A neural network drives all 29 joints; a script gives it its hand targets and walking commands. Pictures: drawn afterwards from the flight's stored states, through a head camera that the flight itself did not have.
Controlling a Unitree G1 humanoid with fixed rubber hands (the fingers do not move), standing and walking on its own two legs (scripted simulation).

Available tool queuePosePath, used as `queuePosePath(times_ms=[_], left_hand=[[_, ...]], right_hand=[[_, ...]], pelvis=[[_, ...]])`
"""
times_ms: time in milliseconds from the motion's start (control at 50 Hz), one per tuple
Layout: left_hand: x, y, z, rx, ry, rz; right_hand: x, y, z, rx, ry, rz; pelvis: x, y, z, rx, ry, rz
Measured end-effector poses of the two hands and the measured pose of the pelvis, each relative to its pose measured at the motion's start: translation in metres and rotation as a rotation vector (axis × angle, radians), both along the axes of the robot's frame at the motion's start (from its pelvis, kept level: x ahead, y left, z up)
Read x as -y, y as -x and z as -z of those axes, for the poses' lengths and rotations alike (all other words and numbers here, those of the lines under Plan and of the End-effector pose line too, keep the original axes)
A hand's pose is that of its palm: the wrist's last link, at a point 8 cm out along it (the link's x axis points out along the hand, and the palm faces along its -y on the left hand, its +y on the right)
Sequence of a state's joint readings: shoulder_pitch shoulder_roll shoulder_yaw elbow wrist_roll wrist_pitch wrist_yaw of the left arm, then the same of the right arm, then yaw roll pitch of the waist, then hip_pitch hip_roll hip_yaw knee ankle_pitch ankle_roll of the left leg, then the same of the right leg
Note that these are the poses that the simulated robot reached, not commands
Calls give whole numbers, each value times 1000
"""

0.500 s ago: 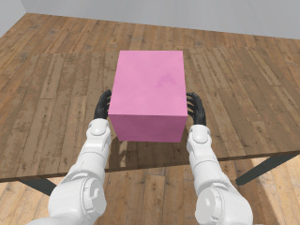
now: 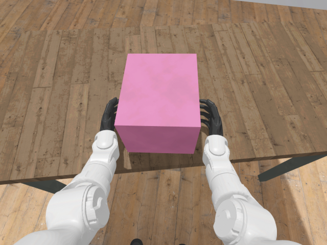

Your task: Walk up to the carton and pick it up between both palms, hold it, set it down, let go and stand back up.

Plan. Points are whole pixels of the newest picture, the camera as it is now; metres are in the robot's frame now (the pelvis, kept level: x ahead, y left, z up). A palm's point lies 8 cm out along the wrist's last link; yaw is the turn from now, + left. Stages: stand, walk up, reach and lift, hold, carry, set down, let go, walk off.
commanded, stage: set down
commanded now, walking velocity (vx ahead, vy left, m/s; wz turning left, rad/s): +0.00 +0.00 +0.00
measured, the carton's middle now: (161, 104) +0.48 +0.00 -0.01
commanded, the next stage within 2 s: none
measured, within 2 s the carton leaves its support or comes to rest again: rests again in 0.60 s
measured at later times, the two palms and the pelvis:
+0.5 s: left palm (108, 123) +0.41 +0.13 -0.01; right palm (220, 130) +0.39 -0.15 +0.00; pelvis -0.03 +0.00 -0.01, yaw -3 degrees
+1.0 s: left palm (82, 89) +0.45 +0.17 +0.09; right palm (243, 103) +0.41 -0.18 +0.09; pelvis -0.04 +0.01 +0.00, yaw -3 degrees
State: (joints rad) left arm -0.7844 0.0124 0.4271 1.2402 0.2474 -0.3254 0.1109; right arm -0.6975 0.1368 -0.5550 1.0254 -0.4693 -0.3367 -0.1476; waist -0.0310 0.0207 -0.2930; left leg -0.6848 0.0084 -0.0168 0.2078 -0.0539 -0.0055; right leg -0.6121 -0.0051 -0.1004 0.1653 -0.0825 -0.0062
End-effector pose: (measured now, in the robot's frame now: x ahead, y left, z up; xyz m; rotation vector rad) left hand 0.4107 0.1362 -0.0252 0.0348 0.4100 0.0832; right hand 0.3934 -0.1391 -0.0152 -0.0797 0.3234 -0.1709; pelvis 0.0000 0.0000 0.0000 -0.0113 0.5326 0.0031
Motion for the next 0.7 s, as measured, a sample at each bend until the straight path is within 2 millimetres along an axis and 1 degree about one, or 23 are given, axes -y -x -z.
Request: queuePosePath(times_ms=[120, 280, 380, 460, 500, 560, 620, 700], left_hand=[[2, 0, 1, 10, 9, 5], [5, 2, 1, 5, 18, 35], [5, 2, -2, 6, 26, 52], [4, -1, -10, 29, 31, 64], [2, -4, -18, 55, 36, 67], [-1, -12, -37, 110, 41, 67], [-7, -21, -62, 159, 38, 57], [-23, -33, -96, 180, 21, 33]], right_hand=[[3, 3, 5, 4, -8, -11], [8, 10, 6, -8, -7, -9], [11, 11, 3, -16, -3, -23], [12, 9, -4, -20, -5, -38], [12, 6, -11, -10, -6, -42], [10, 1, -29, 28, -18, -34], [9, -6, -53, 72, -40, -17], [15, -18, -90, 90, -50, 14]], pelvis=[[3, 8, 3, -37, 0, 4], [5, 19, 6, -50, -3, 14], [5, 24, 8, -66, -7, 32], [4, 27, 10, -75, -10, 47], [3, 29, 11, -79, -11, 53], [2, 32, 12, -75, -10, 56], [0, 35, 11, -56, -7, 60], [-3, 40, 9, -3, 1, 60]])
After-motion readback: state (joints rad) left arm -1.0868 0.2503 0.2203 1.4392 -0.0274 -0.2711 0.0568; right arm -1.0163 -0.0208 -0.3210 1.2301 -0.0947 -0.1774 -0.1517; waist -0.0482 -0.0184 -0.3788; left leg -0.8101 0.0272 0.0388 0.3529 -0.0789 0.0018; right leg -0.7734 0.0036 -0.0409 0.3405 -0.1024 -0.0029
